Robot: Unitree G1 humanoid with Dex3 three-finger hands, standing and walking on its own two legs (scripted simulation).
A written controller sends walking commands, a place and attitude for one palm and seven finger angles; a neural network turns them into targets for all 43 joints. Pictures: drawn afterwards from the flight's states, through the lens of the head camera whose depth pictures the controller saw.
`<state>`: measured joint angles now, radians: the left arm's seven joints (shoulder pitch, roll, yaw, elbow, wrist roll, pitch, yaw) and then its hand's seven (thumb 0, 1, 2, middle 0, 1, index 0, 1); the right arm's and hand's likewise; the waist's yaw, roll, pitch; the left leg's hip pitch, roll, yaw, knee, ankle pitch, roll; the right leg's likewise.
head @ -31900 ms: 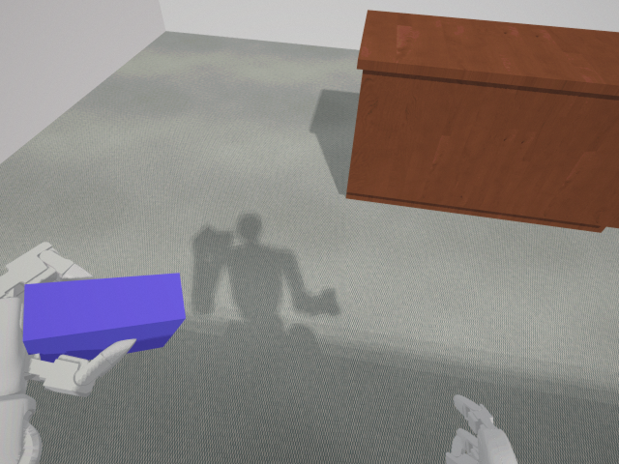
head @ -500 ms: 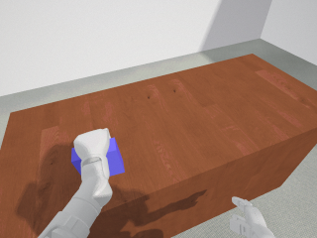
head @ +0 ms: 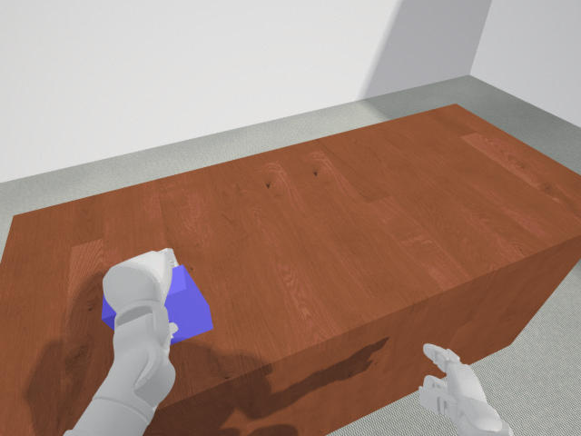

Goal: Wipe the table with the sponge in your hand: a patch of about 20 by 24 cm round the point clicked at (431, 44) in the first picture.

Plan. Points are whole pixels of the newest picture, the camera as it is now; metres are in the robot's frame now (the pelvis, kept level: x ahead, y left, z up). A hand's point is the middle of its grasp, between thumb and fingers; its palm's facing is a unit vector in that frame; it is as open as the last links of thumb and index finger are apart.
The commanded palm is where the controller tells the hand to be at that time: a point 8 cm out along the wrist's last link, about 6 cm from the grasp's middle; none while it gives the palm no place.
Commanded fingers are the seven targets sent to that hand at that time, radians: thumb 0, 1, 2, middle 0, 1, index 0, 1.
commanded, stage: slide back across to the middle lane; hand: left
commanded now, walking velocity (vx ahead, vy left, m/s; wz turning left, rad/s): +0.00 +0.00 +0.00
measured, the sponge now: (167, 318) +0.28 +0.24 +0.00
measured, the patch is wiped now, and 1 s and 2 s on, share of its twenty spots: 0.95 0.95 0.95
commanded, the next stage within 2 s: wipe forward along the middle lane in 0.22 s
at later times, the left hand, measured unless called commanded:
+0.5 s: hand (139, 312) +0.27 +0.26 +0.03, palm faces -0.03 -0.12 -0.99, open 8.9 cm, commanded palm +0.25 +0.27 +0.08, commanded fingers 0.00 0.10 1.30 -1.20 -1.60 -1.20 -1.60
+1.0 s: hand (138, 286) +0.31 +0.28 +0.03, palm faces -0.11 -0.02 -0.99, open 9.1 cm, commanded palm +0.30 +0.29 +0.06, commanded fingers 0.00 0.10 1.30 -1.20 -1.60 -1.20 -1.60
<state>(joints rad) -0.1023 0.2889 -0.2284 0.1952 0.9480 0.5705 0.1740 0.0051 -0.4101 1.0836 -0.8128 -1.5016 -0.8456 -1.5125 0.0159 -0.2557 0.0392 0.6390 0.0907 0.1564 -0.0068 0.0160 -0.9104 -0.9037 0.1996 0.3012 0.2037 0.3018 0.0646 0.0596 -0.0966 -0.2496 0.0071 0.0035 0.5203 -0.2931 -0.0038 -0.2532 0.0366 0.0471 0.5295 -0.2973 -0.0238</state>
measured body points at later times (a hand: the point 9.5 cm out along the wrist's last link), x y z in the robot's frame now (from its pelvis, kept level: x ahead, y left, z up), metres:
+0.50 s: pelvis -0.01 +0.00 +0.00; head -0.02 -0.03 +0.45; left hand +0.27 +0.26 +0.09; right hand +0.23 -0.21 -0.08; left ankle -0.01 +0.12 -0.73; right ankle -0.01 -0.11 -0.74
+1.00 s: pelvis -0.04 -0.02 -0.01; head -0.02 -0.05 +0.44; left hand +0.32 +0.28 +0.09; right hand +0.13 -0.26 -0.13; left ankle -0.01 +0.12 -0.73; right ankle -0.01 -0.11 -0.74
